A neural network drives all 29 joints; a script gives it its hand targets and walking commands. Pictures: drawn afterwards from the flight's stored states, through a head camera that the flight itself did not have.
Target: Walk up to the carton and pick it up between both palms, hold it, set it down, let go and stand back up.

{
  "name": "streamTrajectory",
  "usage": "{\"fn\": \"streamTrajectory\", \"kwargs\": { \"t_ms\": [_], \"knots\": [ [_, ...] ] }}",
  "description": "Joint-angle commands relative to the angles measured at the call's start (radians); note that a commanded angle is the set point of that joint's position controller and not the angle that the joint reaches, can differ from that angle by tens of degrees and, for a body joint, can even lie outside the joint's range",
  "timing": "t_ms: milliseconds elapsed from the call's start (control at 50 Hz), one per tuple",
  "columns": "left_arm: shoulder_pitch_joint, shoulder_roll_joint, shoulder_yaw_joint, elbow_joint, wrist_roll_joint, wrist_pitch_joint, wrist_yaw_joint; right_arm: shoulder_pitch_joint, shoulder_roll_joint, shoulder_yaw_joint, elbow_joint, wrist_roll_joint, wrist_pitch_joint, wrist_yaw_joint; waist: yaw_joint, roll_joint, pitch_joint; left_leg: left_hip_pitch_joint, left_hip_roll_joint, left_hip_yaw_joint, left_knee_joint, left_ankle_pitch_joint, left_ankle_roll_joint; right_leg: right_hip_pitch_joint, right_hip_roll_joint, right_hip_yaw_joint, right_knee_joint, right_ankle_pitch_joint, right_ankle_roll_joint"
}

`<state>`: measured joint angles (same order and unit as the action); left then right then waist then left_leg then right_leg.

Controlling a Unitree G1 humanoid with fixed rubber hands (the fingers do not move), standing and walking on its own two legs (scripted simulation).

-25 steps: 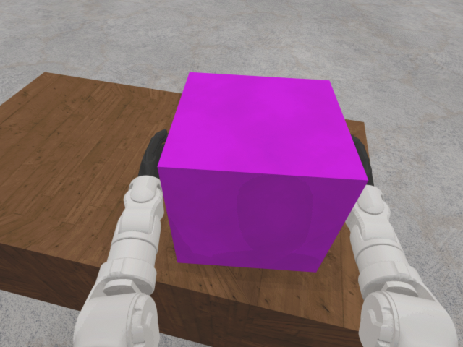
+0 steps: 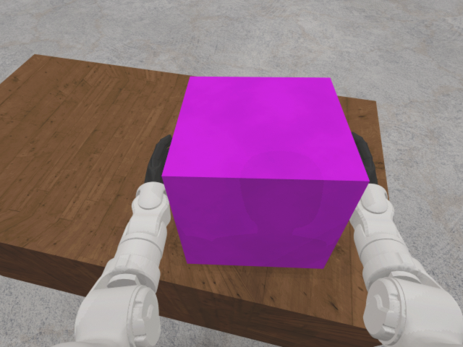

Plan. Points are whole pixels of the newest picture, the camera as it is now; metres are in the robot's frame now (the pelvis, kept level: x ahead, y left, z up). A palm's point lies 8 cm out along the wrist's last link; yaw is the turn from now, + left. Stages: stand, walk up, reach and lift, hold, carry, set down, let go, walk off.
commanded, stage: set down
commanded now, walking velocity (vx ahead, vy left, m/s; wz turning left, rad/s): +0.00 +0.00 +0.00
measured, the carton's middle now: (256, 172) +0.44 -0.01 +0.01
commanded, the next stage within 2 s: none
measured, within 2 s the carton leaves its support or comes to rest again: neither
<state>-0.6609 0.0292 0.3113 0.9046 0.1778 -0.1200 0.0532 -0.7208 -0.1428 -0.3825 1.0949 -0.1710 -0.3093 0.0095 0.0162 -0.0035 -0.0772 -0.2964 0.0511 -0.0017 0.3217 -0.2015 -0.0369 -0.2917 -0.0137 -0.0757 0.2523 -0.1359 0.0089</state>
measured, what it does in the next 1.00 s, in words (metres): stands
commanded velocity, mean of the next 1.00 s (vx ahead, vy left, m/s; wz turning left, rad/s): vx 0.00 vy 0.00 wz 0.00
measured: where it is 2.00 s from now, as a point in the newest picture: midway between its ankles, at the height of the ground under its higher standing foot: outside the picture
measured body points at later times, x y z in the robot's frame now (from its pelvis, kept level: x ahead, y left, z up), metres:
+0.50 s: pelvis -0.01 +0.00 -0.01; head +0.10 -0.01 +0.43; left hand +0.41 +0.17 +0.00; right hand +0.43 -0.19 +0.01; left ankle -0.04 +0.14 -0.75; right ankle -0.02 -0.12 -0.75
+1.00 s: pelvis -0.04 +0.00 -0.02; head +0.10 -0.01 +0.41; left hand +0.41 +0.17 -0.01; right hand +0.42 -0.20 +0.00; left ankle -0.04 +0.14 -0.75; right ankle -0.02 -0.12 -0.75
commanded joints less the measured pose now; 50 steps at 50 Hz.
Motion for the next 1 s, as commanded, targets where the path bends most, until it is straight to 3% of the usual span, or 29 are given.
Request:
{"fn": "streamTrajectory", "kwargs": {
  "t_ms": [0,180,400,620,920,940,980],
  "knots": [
    [-0.631,-0.502,-0.284,-0.097,0.004,-0.113,-0.085,-0.569,0.506,0.265,-0.097,-0.053,-0.095,0.118,0.008,-0.001,-0.594,0.073,-0.052,0.090,0.052,0.567,-0.039,0.399,0.033,-0.021,0.116,0.625,0.010],
    [-0.688,-0.501,-0.294,0.011,-0.025,-0.232,-0.081,-0.586,0.518,0.258,0.005,-0.072,-0.142,0.112,-0.008,-0.003,-0.687,-0.013,-0.049,0.086,0.076,0.572,-0.040,0.368,0.031,-0.014,0.147,0.690,0.010],
    [-0.761,-0.488,-0.307,0.171,-0.074,-0.364,-0.090,-0.619,0.509,0.237,0.151,-0.099,-0.200,0.117,-0.027,0.004,-0.774,-0.078,-0.041,0.072,0.118,0.558,-0.046,0.245,0.035,-0.016,0.175,0.680,0.013],
    [-0.762,-0.382,-0.232,0.392,-0.083,-0.414,-0.114,-0.656,0.443,0.157,0.338,-0.166,-0.228,0.137,-0.026,-0.060,-0.704,-0.226,-0.045,0.090,0.104,0.331,0.001,0.150,0.029,-0.007,0.192,0.526,0.025],
    [-0.792,-0.280,-0.176,0.496,-0.085,-0.431,-0.105,-0.649,0.397,0.030,0.480,-0.242,-0.221,0.161,-0.022,-0.040,-0.657,-0.295,-0.055,0.113,0.101,0.132,0.030,-0.025,0.023,-0.013,0.185,0.271,0.017],
    [-0.824,-0.302,-0.196,0.457,-0.078,-0.438,-0.104,-0.645,0.399,0.007,0.468,-0.239,-0.222,0.154,-0.053,-0.023,-0.701,-0.296,-0.046,0.091,0.105,0.121,0.010,-0.023,0.023,-0.019,0.189,0.248,0.013],
    [-0.834,-0.305,-0.191,0.464,-0.076,-0.441,-0.103,-0.646,0.392,-0.001,0.477,-0.250,-0.221,0.151,-0.057,-0.018,-0.709,-0.296,-0.048,0.091,0.113,0.109,0.008,-0.048,0.024,-0.020,0.186,0.219,0.007]
  ]
}}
